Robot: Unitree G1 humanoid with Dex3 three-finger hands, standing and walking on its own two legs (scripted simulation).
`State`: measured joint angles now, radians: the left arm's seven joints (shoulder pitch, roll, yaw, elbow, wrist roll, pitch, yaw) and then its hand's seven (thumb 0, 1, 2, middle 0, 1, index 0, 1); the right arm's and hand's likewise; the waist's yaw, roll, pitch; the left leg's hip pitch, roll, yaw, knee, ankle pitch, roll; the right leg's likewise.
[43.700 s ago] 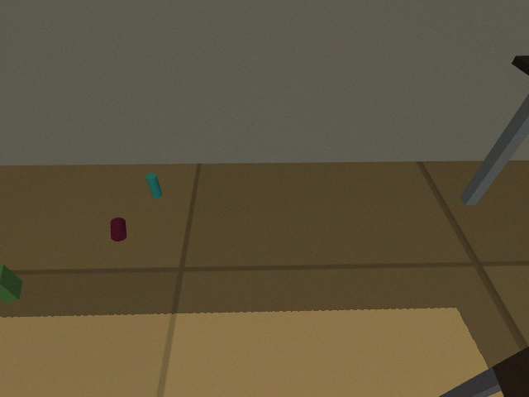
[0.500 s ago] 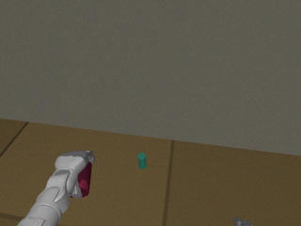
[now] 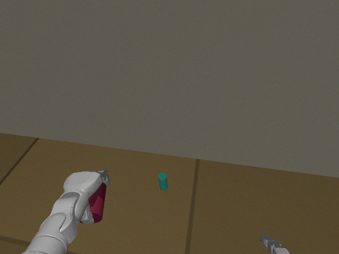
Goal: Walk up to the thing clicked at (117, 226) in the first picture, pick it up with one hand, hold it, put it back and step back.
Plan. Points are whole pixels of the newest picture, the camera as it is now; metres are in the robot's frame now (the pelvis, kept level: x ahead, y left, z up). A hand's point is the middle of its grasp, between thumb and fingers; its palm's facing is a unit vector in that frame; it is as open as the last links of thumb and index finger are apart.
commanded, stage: hold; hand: left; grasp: from above
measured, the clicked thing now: (91, 201) +0.30 +0.23 -0.07
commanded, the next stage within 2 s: crouch in 0.56 s
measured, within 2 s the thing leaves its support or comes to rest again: neither
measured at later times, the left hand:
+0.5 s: hand (88, 198) +0.29 +0.22 -0.04, palm faces -0.44 -0.06 -0.90, open 11.9 cm
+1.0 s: hand (92, 207) +0.29 +0.23 -0.09, palm faces -0.46 -0.03 -0.89, open 11.9 cm
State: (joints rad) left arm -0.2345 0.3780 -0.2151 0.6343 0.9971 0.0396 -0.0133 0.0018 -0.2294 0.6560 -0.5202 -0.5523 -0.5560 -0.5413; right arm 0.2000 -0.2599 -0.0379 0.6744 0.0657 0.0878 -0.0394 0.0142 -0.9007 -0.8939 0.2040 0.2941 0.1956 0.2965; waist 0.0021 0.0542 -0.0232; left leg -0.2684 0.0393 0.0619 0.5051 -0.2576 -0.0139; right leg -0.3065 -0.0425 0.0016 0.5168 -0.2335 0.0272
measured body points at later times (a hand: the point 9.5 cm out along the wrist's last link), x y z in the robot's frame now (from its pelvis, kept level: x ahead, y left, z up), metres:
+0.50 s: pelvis +0.00 +0.00 +0.00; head +0.01 -0.02 +0.45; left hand +0.31 +0.22 +0.02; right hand +0.15 -0.25 -0.12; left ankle +0.00 +0.13 -0.74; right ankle +0.02 -0.14 -0.74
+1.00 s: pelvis +0.00 +0.00 -0.01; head +0.04 -0.01 +0.44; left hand +0.31 +0.23 -0.04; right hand +0.13 -0.26 -0.13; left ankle +0.00 +0.13 -0.74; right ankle +0.02 -0.14 -0.74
